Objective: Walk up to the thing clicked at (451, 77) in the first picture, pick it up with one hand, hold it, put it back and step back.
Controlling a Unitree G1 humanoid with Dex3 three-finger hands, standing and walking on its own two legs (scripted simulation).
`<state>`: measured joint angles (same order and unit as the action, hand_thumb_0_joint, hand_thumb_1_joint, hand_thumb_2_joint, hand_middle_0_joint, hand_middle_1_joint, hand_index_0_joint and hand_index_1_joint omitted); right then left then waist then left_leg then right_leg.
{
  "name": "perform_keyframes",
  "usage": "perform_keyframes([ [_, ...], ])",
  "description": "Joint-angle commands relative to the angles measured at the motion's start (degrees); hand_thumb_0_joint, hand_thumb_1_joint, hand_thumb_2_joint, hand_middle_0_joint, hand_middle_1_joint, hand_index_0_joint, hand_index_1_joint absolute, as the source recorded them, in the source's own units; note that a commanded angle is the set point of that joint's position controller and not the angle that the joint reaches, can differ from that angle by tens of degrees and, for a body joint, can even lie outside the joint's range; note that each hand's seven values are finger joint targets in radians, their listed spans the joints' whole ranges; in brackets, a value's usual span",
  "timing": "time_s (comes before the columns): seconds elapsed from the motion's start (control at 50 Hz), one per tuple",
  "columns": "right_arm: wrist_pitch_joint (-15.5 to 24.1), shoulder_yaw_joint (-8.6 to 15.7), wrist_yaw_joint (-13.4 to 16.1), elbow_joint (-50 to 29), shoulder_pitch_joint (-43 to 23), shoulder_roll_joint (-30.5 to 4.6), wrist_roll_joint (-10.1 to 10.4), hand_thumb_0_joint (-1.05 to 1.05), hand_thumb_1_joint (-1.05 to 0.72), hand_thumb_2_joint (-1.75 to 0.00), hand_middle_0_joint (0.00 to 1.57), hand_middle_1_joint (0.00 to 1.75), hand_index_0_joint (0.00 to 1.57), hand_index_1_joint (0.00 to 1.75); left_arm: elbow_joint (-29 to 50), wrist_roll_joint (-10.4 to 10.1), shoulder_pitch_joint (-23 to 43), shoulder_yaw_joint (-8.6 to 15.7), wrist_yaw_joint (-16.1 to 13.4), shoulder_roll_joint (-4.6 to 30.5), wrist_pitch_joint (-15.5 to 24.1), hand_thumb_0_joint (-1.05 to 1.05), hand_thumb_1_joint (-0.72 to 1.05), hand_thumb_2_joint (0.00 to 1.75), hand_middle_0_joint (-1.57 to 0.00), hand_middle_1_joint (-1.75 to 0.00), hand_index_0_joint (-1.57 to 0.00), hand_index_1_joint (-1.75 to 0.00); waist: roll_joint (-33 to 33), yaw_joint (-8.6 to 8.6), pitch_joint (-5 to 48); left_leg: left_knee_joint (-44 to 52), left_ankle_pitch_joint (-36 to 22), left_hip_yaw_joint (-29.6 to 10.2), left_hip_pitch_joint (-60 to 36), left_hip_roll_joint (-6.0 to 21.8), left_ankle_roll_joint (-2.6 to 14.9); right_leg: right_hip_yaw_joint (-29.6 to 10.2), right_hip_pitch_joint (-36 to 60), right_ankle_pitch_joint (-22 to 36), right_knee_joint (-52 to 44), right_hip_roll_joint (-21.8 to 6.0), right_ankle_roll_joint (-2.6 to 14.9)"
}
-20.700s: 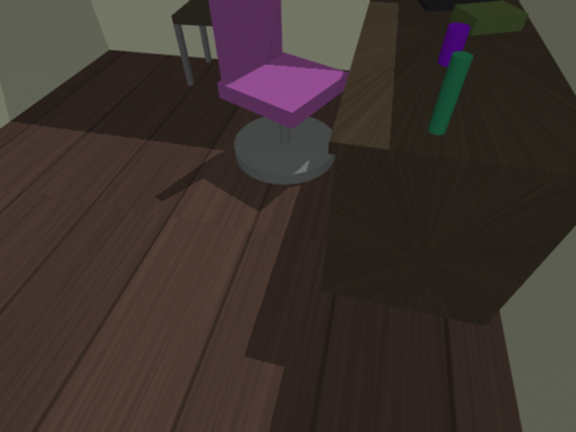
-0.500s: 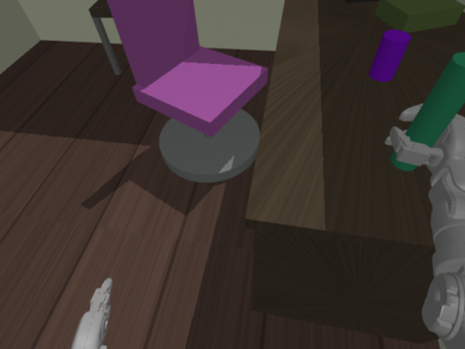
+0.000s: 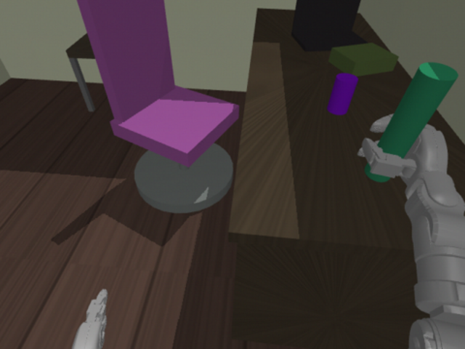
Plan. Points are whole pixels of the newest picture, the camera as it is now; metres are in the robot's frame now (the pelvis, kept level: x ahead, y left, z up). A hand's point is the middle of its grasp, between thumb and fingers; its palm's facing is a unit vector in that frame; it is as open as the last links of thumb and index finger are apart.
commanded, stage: lift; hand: right
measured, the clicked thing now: (402, 130) +0.39 -0.22 +0.23
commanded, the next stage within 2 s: hold in 0.66 s
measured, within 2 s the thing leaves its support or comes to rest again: neither
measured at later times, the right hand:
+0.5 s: hand (388, 152) +0.34 -0.18 +0.23, palm faces +0.19 +0.98 -0.01, open 5.6 cm
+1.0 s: hand (394, 146) +0.33 -0.18 +0.25, palm faces +0.17 +0.99 -0.01, open 5.6 cm
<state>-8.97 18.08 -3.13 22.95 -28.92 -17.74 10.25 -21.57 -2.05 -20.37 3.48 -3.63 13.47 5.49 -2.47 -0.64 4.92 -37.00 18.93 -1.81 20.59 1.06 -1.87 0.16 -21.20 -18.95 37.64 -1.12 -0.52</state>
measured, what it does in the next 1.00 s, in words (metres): stands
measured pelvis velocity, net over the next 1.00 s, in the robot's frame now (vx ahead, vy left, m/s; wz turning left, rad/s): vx -0.01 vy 0.01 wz -0.02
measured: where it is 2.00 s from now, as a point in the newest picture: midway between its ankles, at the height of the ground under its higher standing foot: outside the picture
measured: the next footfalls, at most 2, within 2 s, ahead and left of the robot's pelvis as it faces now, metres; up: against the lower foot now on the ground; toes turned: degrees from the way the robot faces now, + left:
none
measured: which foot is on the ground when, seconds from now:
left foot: down 0.00-1.00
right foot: down 0.00-1.00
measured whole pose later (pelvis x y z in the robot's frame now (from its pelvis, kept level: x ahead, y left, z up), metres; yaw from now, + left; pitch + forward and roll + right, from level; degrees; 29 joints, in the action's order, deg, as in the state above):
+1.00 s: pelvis -0.01 +0.01 +0.01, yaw -1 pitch -3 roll +0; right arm -34.0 17.5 -1.2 -2.8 -23.2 -15.2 12.6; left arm -32.0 -2.1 -15.6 4.9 -3.8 13.5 9.7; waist -4.4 0.2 3.9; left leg -32.1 16.3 -0.4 13.3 1.5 -1.3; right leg -1.1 -13.9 -15.2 31.6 -0.7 -1.0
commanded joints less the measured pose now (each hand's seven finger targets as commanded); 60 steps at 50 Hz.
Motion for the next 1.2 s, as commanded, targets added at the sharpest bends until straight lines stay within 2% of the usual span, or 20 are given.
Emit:
perform_keyframes([
  [0.0,0.2,1.5,0.0,-21.5,-27.7,-12.2,1.4,0.00,-0.65,-1.36,1.42,1.47,1.43,1.47,7.5,0.0,4.7,3.9,0.0,7.5,3.1,0.00,-0.56,0.06,-0.05,-0.06,-0.05,-0.06,-0.1,-1.01,13.2,6.2,-13.7,3.5,-2.2,-1.4,1.20,1.1,9.7,12.1,-5.9,0.8,1.25],
  [0.1,-3.0,2.8,1.0,-28.8,-26.8,-13.3,1.6,0.00,-0.68,-1.36,1.43,1.47,1.44,1.47,4.9,0.0,7.2,3.1,0.2,6.7,4.0,0.00,-0.56,0.05,-0.05,-0.06,-0.05,-0.06,-1.4,0.44,14.0,7.4,-10.6,3.7,-3.6,-1.3,1.45,0.7,10.3,9.1,-6.9,1.0,1.05],
  [0.18,-5.6,3.9,1.8,-30.8,-24.8,-13.5,2.0,0.00,-0.68,-1.36,1.45,1.48,1.45,1.48,5.9,0.0,7.8,4.1,-0.4,8.1,4.1,0.00,-0.56,0.05,-0.05,-0.05,-0.05,-0.06,1.9,0.72,16.4,7.0,-14.8,4.2,-5.9,-1.4,1.24,0.3,12.4,14.0,-6.5,0.8,1.13],
  [0.22,-6.8,2.4,1.9,-31.8,-25.6,-11.7,2.2,0.00,-0.69,-1.37,1.46,1.49,1.46,1.49,3.3,-0.1,8.8,1.5,-0.2,5.1,4.0,0.00,-0.56,0.06,-0.05,-0.05,-0.05,-0.06,0.8,1.27,12.3,7.9,-11.6,4.3,-4.7,-1.4,1.26,0.4,10.7,10.9,-7.4,1.1,1.11],
  [0.24,-7.5,3.8,2.3,-30.3,-24.3,-12.7,2.2,0.00,-0.68,-1.37,1.46,1.49,1.46,1.49,4.3,-0.1,9.4,3.3,-0.5,7.0,4.2,0.00,-0.56,0.05,-0.05,-0.05,-0.05,-0.06,2.3,0.58,12.2,8.5,-10.7,4.0,-4.9,-1.3,1.14,0.6,11.0,9.6,-7.6,1.1,1.41],
  [0.32,-10.1,2.4,2.1,-30.4,-23.2,-11.3,1.9,0.00,-0.68,-1.38,1.46,1.50,1.47,1.50,2.6,-0.2,10.0,3.6,-0.3,7.3,4.7,0.00,-0.55,0.05,-0.05,-0.05,-0.05,-0.05,0.7,0.26,8.1,10.0,-5.1,4.0,-3.0,-1.4,1.32,0.3,9.6,4.2,-9.8,1.1,1.38],
  [0.34,-10.5,2.0,2.0,-31.4,-23.4,-11.3,1.8,0.00,-0.69,-1.37,1.46,1.49,1.46,1.49,1.1,-0.1,10.6,1.7,-0.1,5.5,4.7,0.00,-0.55,0.05,-0.05,-0.05,-0.05,-0.05,0.5,1.03,6.7,10.6,-3.0,4.0,-3.0,-1.2,1.26,0.5,8.3,2.6,-9.8,1.4,1.44],
  [0.46,-13.0,3.5,1.7,-34.5,-23.0,-11.8,2.8,0.00,-0.70,-1.36,1.45,1.48,1.46,1.48,1.2,-0.1,11.1,3.7,-0.4,7.5,6.2,0.00,-0.55,0.05,-0.05,-0.05,-0.05,-0.05,3.5,0.33,8.9,11.6,-3.9,3.5,-3.9,-0.8,0.71,0.7,10.3,4.1,-9.3,1.7,1.90],
  [0.54,-13.8,4.4,2.5,-38.4,-22.9,-12.3,2.9,0.00,-0.70,-1.35,1.45,1.47,1.45,1.47,2.1,0.1,11.4,2.8,-0.7,6.9,6.7,0.00,-0.55,0.05,-0.05,-0.05,-0.05,-0.05,3.0,1.17,12.3,10.8,-8.0,3.5,-6.3,-0.6,0.78,0.6,11.6,7.9,-8.7,1.8,1.74],
  [0.6,-14.6,4.2,3.2,-39.3,-23.7,-12.0,2.8,0.00,-0.70,-1.35,1.45,1.47,1.45,1.47,1.2,0.1,11.2,3.9,-1.0,7.5,7.0,0.00,-0.55,0.04,-0.05,-0.05,-0.05,-0.05,1.6,0.74,12.5,10.2,-11.6,3.8,-6.8,-0.7,1.00,0.7,12.9,10.9,-8.5,1.8,1.52],
  [0.76,-17.8,1.9,2.7,-38.8,-22.1,-9.1,2.4,0.00,-0.67,-1.35,1.43,1.47,1.44,1.47,-0.3,0.1,11.7,1.6,-0.7,5.2,6.9,0.00,-0.55,0.05,-0.05,-0.05,-0.05,-0.06,0.8,0.90,10.1,10.6,-11.8,4.5,-6.6,-1.0,1.21,0.3,12.5,11.3,-9.6,1.6,1.39],
  [0.8,-18.6,2.6,2.3,-38.2,-21.0,-10.2,2.6,0.00,-0.66,-1.36,1.43,1.47,1.44,1.47,-0.1,0.0,11.6,4.5,-0.9,8.2,7.1,0.00,-0.55,0.05,-0.05,-0.06,-0.05,-0.06,0.7,0.05,9.2,10.8,-11.6,4.6,-5.8,-1.2,1.27,0.2,13.0,11.1,-10.0,1.4,1.36],
  [0.9,-19.6,3.8,1.6,-41.1,-22.0,-10.9,3.0,0.00,-0.68,-1.35,1.42,1.46,1.43,1.46,-0.2,-0.1,11.1,3.8,-0.3,7.2,7.4,0.00,-0.55,0.05,-0.05,-0.06,-0.05,-0.06,2.4,0.67,11.7,10.3,-14.8,5.0,-7.2,-1.2,1.26,0.0,14.4,14.7,-9.5,1.3,1.30],
  [0.92,-19.6,1.2,1.3,-43.1,-24.3,-8.4,3.0,0.00,-0.69,-1.36,1.43,1.47,1.44,1.47,3.3,-0.1,13.9,2.7,-0.2,6.1,7.7,0.00,-0.55,0.05,-0.05,-0.06,-0.05,-0.06,2.5,-0.01,13.8,10.2,-16.1,4.9,-7.9,-1.1,1.16,0.1,15.8,16.0,-9.2,1.4,1.27],
  [0.94,-19.7,5.2,1.9,-41.2,-22.5,-12.1,3.4,0.00,-0.69,-1.35,1.42,1.46,1.43,1.46,-2.0,-0.1,11.1,5.2,-0.6,7.7,7.2,0.00,-0.56,0.05,-0.06,-0.06,-0.05,-0.06,3.6,0.96,10.3,10.8,-14.5,4.8,-6.8,-1.0,1.04,0.3,13.9,14.2,-9.3,1.7,1.57],
  [0.98,-19.9,3.8,1.9,-42.7,-23.2,-10.6,3.6,0.00,-0.68,-1.35,1.42,1.46,1.43,1.46,-2.4,-0.1,12.3,3.9,-0.4,6.3,7.6,0.00,-0.56,0.06,-0.06,-0.06,-0.05,-0.06,1.1,1.15,9.6,11.0,-12.9,4.7,-6.5,-0.9,1.27,0.3,13.9,12.8,-9.8,1.7,1.41],
  [1.0,-20.1,5.2,2.3,-41.9,-22.5,-12.3,3.2,0.00,-0.70,-1.35,1.42,1.46,1.43,1.46,-0.7,0.0,14.1,6.0,-0.7,9.2,8.0,0.00,-0.56,0.06,-0.06,-0.06,-0.05,-0.06,1.9,1.17,10.7,10.9,-12.2,4.7,-6.9,-1.1,1.32,0.1,14.1,12.2,-9.9,1.6,1.34],
  [1.06,-20.8,3.2,2.5,-43.5,-22.1,-9.7,3.0,0.00,-0.69,-1.33,1.41,1.44,1.41,1.44,-2.3,0.0,12.9,3.6,-0.3,6.0,7.7,0.00,-0.56,0.06,-0.06,-0.06,-0.05,-0.06,1.5,1.55,11.2,10.6,-13.7,4.6,-7.8,-0.9,1.33,0.3,13.6,13.5,-9.5,1.8,1.36],
  [1.14,-21.9,2.9,2.3,-43.6,-23.2,-10.3,2.8,0.00,-0.67,-1.35,1.42,1.46,1.43,1.46,-1.4,0.0,14.7,4.7,-0.3,7.8,7.7,0.00,-0.55,0.05,-0.05,-0.06,-0.05,-0.06,1.5,1.21,11.7,10.8,-12.6,4.9,-7.6,-1.2,1.46,-0.1,14.1,12.8,-10.2,1.5,1.18],
  [1.18,-22.6,1.5,2.0,-44.1,-23.4,-9.1,2.9,0.00,-0.66,-1.35,1.41,1.46,1.43,1.46,-1.8,-0.1,14.7,2.7,-0.1,6.0,7.8,0.00,-0.56,0.05,-0.06,-0.06,-0.05,-0.06,-0.2,1.30,10.0,11.0,-11.4,4.9,-7.0,-1.2,1.64,-0.1,13.6,11.9,-10.4,1.5,1.07],
])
